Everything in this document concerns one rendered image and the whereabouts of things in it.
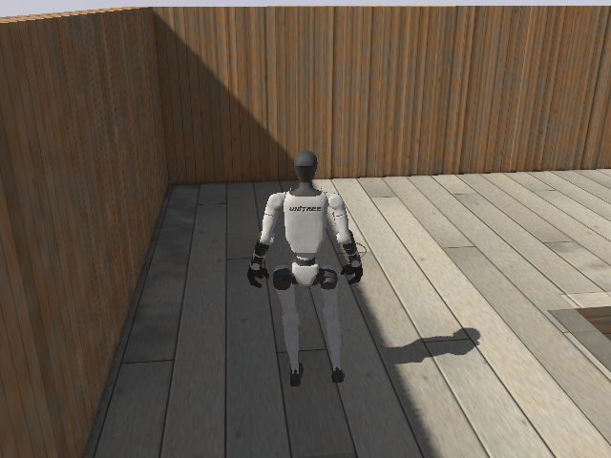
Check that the robot left hand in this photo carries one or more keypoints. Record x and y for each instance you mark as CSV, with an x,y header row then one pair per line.
x,y
256,273

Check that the robot right hand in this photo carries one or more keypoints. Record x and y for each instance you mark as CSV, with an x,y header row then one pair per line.
x,y
351,270

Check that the right robot shin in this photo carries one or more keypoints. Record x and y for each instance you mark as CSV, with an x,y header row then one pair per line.
x,y
334,339

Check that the right robot forearm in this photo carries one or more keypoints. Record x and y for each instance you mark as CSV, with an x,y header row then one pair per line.
x,y
352,252

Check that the robot right foot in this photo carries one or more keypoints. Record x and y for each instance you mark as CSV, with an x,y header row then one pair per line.
x,y
337,376

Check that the left robot forearm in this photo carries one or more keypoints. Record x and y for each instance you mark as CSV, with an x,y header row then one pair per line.
x,y
259,254

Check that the right robot upper arm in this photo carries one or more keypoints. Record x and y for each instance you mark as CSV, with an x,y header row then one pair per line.
x,y
335,202

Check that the left robot upper arm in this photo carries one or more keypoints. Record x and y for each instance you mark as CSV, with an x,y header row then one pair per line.
x,y
275,202

